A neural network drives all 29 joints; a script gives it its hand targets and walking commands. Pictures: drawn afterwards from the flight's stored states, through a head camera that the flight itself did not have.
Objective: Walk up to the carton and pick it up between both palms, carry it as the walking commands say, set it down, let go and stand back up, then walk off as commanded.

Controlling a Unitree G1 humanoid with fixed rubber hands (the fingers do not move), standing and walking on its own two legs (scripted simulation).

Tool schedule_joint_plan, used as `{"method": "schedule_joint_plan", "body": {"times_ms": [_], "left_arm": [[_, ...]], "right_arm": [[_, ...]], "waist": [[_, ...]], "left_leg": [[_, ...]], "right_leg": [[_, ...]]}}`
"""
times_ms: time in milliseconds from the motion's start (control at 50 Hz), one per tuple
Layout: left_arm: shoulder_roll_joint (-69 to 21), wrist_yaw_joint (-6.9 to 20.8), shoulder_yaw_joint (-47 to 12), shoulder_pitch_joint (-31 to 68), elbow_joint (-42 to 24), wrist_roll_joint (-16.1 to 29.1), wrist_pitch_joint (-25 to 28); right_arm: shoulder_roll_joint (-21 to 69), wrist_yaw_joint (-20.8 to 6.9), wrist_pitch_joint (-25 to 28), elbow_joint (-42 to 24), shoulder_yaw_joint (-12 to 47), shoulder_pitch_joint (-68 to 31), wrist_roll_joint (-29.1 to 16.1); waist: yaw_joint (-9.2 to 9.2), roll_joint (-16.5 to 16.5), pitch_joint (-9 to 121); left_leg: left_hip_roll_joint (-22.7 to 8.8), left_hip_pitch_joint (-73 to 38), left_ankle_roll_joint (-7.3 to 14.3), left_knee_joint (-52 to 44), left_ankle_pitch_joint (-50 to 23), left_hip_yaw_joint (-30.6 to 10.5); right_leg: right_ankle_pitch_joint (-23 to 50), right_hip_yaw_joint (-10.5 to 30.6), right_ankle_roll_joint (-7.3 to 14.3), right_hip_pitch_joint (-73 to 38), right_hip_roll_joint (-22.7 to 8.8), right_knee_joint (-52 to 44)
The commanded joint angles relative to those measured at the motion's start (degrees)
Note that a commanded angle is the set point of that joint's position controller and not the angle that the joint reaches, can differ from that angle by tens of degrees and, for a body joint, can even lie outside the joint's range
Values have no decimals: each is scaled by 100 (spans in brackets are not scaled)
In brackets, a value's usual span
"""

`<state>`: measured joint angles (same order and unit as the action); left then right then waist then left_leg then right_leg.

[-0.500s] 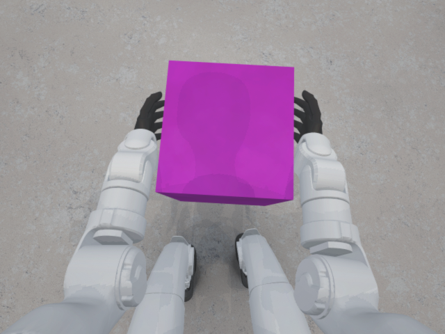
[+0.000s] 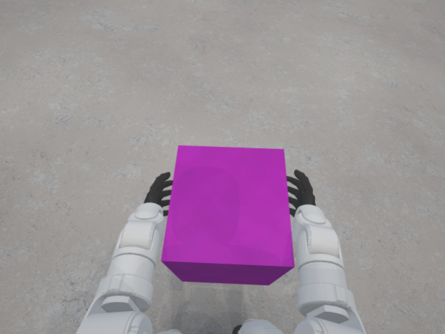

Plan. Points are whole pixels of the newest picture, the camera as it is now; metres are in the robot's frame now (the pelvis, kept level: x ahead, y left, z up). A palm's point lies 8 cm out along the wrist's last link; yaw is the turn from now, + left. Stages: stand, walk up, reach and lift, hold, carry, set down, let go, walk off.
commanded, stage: reach and lift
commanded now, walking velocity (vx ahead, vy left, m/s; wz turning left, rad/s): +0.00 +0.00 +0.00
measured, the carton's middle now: (227, 222) +0.32 -0.05 -0.05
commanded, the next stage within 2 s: hold in 1.90 s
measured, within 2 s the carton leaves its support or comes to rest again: neither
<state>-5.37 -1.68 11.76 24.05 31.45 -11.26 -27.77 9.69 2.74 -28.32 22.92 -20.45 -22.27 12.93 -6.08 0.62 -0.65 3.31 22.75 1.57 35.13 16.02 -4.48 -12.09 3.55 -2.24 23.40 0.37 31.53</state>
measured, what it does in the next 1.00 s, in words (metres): stands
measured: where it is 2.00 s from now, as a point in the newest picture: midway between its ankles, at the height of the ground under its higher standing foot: outside the picture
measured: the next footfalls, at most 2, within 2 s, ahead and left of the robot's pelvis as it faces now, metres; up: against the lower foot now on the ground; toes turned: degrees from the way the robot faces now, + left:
none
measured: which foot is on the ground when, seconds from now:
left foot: down 0.00-1.00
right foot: down 0.00-1.00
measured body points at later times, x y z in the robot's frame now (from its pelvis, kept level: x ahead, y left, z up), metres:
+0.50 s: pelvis +0.02 -0.01 +0.01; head -0.03 +0.00 +0.46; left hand +0.33 +0.10 +0.03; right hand +0.31 -0.19 +0.06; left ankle +0.02 +0.10 -0.73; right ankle +0.04 -0.14 -0.73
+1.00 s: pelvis -0.01 -0.01 +0.01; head -0.04 +0.00 +0.45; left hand +0.31 +0.13 +0.03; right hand +0.32 -0.16 +0.06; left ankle +0.02 +0.10 -0.73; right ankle +0.04 -0.14 -0.73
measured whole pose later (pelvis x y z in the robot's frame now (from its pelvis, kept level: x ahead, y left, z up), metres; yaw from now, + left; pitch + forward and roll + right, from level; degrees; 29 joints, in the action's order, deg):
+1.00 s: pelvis -0.01 -0.01 +0.01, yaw -1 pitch -8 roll -1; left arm -5.6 -1.0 13.1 21.9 24.2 -12.1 -40.9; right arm 8.0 2.9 -39.3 24.2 -15.6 -25.2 13.9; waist -0.5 0.4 -2.8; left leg 1.9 7.9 0.5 31.5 15.7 -4.3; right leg -11.5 3.9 -1.1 9.1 1.6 28.4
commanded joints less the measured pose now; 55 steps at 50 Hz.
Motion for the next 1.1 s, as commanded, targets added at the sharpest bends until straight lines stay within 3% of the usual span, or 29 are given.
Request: {"method": "schedule_joint_plan", "body": {"times_ms": [0, 60, 80, 100, 120, 140, 160, 220, 280, 300, 320, 380, 400, 440, 480, 500, 540, 560, 620, 640, 660, 680, 700, 820, 840, 860, 980, 1060, 1080], "left_arm": [[-6442, 1362, -3791, 4292, -1715, 1465, 347], [-6275, 1317, -3767, 3767, -1796, 1399, 109], [-6333, 1296, -3920, 3794, -1934, 1490, 41], [-6349, 1319, -3952, 3506, -1892, 1476, -78], [-6311, 1312, -4027, 3371, -2000, 1529, -139], [-6120, 1309, -3991, 3391, -2097, 1492, -217], [-6022, 1302, -3885, 3175, -2041, 1426, -305], [-5954, 1317, -4036, 3429, -2499, 1571, -433], [-5807, 1358, -3739, 3124, -2134, 1480, -645], [-5814, 1387, -3820, 3180, -2289, 1507, -666], [-5783, 1403, -3739, 3217, -2233, 1478, -741], [-5606, 1423, -3570, 3167, -2275, 1422, -823], [-5687, 1434, -3759, 3480, -2582, 1625, -793], [-5623, 1459, -3577, 3440, -2284, 1469, -877], [-5694, 1468, -3679, 3654, -2423, 1567, -838], [-5734, 1469, -3735, 3586, -2475, 1597, -847], [-5672, 1461, -3663, 3669, -2440, 1582, -902], [-5703, 1463, -3544, 3670, -2237, 1571, -913], [-5798, 1510, -3586, 4046, -2285, 1594, -834], [-5772, 1500, -3532, 4085, -2174, 1567, -841], [-5816, 1496, -3503, 4237, -2148, 1596, -850], [-5834, 1503, -3454, 4468, -2172, 1569, -810], [-5873, 1516, -3413, 4382, -2015, 1553, -827], [-5977, 1520, -3283, 4912, -1840, 1591, -783], [-6013, 1509, -3230, 4908, -1795, 1550, -785], [-6058, 1510, -3184, 4851, -1677, 1537, -780], [-6098, 1484, -3329, 4873, -1937, 1602, -824], [-6069, 1463, -3379, 4698, -2082, 1610, -837], [-6053, 1454, -3465, 4665, -2204, 1614, -860]], "right_arm": [[6268, -1524, -202, -179, 4063, -3052, -1399], [6107, -1502, -369, -510, 4199, -2863, -1496], [6064, -1489, -453, -458, 4185, -2665, -1433], [6030, -1461, -529, -675, 4261, -2560, -1503], [6022, -1469, -613, -822, 4324, -2465, -1557], [5934, -1444, -676, -727, 4204, -2253, -1509], [5911, -1447, -741, -800, 4261, -2261, -1560], [5934, -1417, -898, -916, 4299, -2139, -1572], [5915, -1367, -1089, -886, 4187, -2231, -1541], [5925, -1364, -1121, -986, 4222, -2167, -1553], [5891, -1341, -1192, -883, 4121, -2179, -1491], [5940, -1315, -1281, -869, 4165, -2186, -1494], [6053, -1313, -1276, -939, 4307, -2257, -1591], [5952, -1300, -1295, -845, 4111, -2381, -1483], [6102, -1304, -1272, -898, 4214, -2572, -1538], [6187, -1310, -1260, -1053, 4386, -2712, -1636], [6099, -1325, -1302, -854, 4300, -2639, -1587], [6046, -1318, -1321, -673, 4103, -2643, -1453], [6115, -1342, -1233, -717, 4162, -2992, -1464], [6226, -1342, -1232, -604, 4122, -3064, -1466], [6118, -1355, -1225, -446, 4017, -3103, -1441], [6206, -1376, -1208, -380, 4040, -3305, -1440], [6161, -1370, -1213, -253, 3965, -3266, -1428], [6334, -1450, -1074, 69, 3888, -3747, -1513], [6354, -1468, -1090, 161, 3824, -3778, -1463], [6373, -1483, -1064, 154, 3828, -3849, -1518], [6348, -1518, -1036, 130, 3833, -3709, -1559], [6349, -1496, -1011, -154, 3989, -3743, -1627], [6354, -1487, -1030, -207, 4048, -3628, -1643]], "waist": [[29, -235, 3979], [138, -238, 3472], [-38, -145, 3368], [45, -287, 3264], [-17, -78, 3254], [-11, -252, 2981], [111, -257, 2650], [14, -183, 2603], [86, 43, 1881], [70, -161, 1939], [20, -41, 1787], [173, -30, 1681], [180, 143, 1874], [223, -150, 1581], [267, -28, 1729], [403, -45, 1901], [364, -147, 1833], [281, 38, 1675], [312, -80, 1728], [424, -68, 1712], [280, -101, 1561], [414, -120, 1780], [316, -103, 1507], [492, -166, 1847], [443, -89, 1813], [523, -171, 1726], [476, -293, 1909], [528, -133, 2158], [524, -290, 2229]], "left_leg": [[108, -1322, -164, -749, -2445, -394], [102, -1458, -171, -849, -2580, -408], [67, -1611, -183, -853, -2690, -457], [74, -1613, -213, -910, -2755, -429], [75, -1793, -194, -947, -2837, -446], [49, -1702, -219, -1011, -2810, -440], [70, -1646, -209, -1083, -2683, -433], [77, -1723, -241, -1187, -2368, -390], [72, -1489, -191, -1322, -1777, -357], [65, -1565, -221, -1359, -1736, -326], [67, -1567, -199, -1388, -1705, -316], [75, -1414, -194, -1435, -1631, -318], [72, -1522, -183, -1416, -1607, -300], [95, -1342, -193, -1462, -1130, -249], [84, -1469, -168, -1451, -1077, -228], [96, -1522, -170, -1444, -1243, -184], [94, -1434, -176, -1436, -1047, -137], [64, -1384, -154, -1446, -821, -188], [67, -1360, -140, -1407, -562, -171], [62, -1291, -130, -1418, -410, -147], [34, -1222, -128, -1401, -299, -179], [53, -1195, -132, -1394, -156, -147], [-5, -1038, -99, -1384, -21, -173], [-27, -983, -105, -1342, 177, -134], [-53, -958, -82, -1376, 264, -168], [-51, -941, -81, -1346, 167, -124], [-68, -1147, -182, -1279, -366, -136], [-36, -1258, -161, -1208, -641, -152], [-16, -1340, -175, -1182, -842, -135]], "right_leg": [[2357, 43, 55, -2391, 542, -80], [2393, 82, 11, -2413, 554, -226], [2379, 67, 8, -2322, 587, -253], [2473, 69, 5, -2481, 575, -324], [2650, 57, -39, -2521, 584, -382], [2620, 107, -17, -2540, 542, -449], [2580, 89, -27, -2547, 524, -519], [2561, 100, -37, -2762, 500, -643], [2179, 57, -55, -2688, 468, -780], [2164, 58, -38, -2715, 448, -826], [2179, 46, -76, -2644, 444, -858], [2314, 76, -94, -2800, 422, -875], [2248, 91, -104, -2929, 434, -878], [1678, 87, -47, -2792, 393, -956], [1607, 97, -77, -2761, 395, -948], [1730, 91, -84, -2851, 394, -928], [1503, 108, -39, -2851, 372, -939], [1216, 94, -25, -2720, 384, -959], [881, 83, -9, -2575, 387, -911], [679, 92, 28, -2599, 384, -906], [542, 84, 41, -2486, 387, -893], [386, 97, 65, -2601, 384, -859], [298, 95, 47, -2495, 374, -834], [82, 77, 94, -2541, 377, -712], [14, 69, 96, -2551, 388, -711], [73, 82, 88, -2461, 361, -701], [452, 99, 145, -2481, 402, -625], [628, 95, 103, -2529, 410, -611], [856, 128, 121, -2618, 389, -615]]}}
